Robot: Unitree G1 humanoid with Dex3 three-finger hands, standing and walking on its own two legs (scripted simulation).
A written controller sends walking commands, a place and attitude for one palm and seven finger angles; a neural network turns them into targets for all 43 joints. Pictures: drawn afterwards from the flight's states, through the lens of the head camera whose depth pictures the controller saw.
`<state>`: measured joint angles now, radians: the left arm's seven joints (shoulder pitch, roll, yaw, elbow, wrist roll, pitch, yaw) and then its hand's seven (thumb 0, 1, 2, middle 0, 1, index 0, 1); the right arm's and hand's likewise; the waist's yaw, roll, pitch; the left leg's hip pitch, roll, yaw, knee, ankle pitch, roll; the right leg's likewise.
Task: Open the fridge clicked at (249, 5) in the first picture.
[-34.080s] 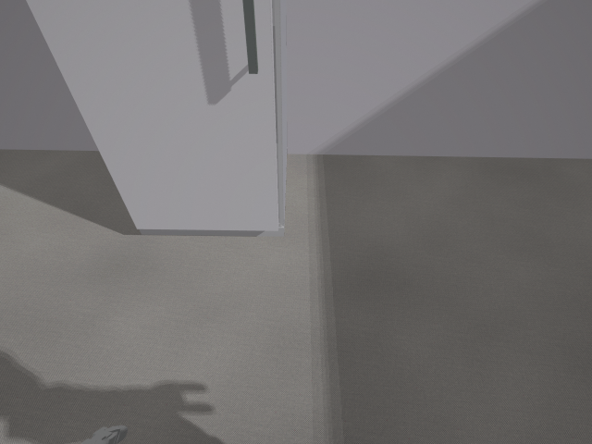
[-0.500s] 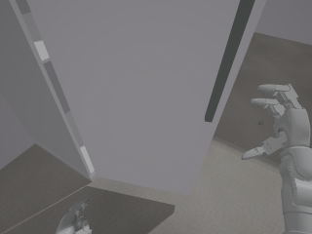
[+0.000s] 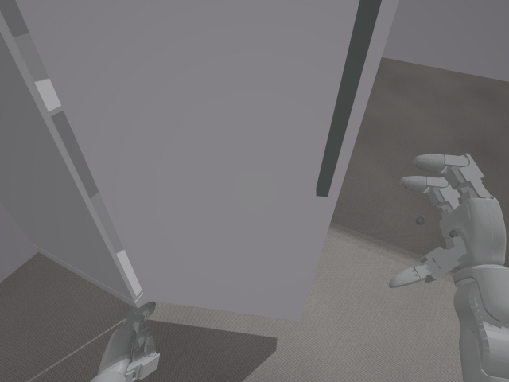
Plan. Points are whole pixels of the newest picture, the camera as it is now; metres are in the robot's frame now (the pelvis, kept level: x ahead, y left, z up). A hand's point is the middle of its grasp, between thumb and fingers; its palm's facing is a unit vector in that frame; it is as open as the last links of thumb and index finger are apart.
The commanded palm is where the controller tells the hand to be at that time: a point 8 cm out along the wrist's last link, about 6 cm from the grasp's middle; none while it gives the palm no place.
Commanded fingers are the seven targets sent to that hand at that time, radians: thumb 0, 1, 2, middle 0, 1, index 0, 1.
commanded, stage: draw the hand back to the body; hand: right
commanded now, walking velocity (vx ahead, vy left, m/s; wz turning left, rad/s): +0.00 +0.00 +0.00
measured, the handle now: (343, 96) +0.49 -0.14 +0.25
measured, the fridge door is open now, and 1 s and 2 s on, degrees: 71 71 71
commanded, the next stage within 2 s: step back with the hand held close in 1.54 s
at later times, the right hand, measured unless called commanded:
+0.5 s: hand (444, 231) +0.26 -0.24 +0.18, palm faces +0.36 +0.93 -0.05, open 14.5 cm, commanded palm +0.21 -0.27 +0.19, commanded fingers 0.00 0.26 -0.34 0.24 0.98 0.24 0.98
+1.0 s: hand (470, 252) +0.24 -0.26 +0.17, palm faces +0.41 +0.85 -0.35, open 10.4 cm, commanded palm +0.19 -0.30 +0.19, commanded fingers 0.00 -0.65 -0.78 0.21 0.45 0.21 0.45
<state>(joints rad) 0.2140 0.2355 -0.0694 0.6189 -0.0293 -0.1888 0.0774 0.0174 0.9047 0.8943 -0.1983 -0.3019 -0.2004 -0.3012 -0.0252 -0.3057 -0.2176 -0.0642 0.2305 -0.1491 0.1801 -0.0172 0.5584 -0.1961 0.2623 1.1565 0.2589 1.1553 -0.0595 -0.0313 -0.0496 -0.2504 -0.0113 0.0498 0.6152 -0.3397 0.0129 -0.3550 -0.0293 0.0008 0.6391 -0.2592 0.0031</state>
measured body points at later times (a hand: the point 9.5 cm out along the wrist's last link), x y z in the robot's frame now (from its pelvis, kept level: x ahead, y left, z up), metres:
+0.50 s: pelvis +0.03 +0.00 +0.01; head -0.03 +0.02 +0.46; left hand +0.25 +0.20 -0.04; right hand +0.24 -0.28 +0.18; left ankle +0.00 +0.11 -0.72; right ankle +0.05 -0.12 -0.72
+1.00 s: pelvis +0.03 -0.01 +0.02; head +0.00 +0.01 +0.47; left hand +0.20 +0.22 -0.07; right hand +0.21 -0.30 +0.19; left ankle +0.00 +0.11 -0.72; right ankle +0.05 -0.12 -0.72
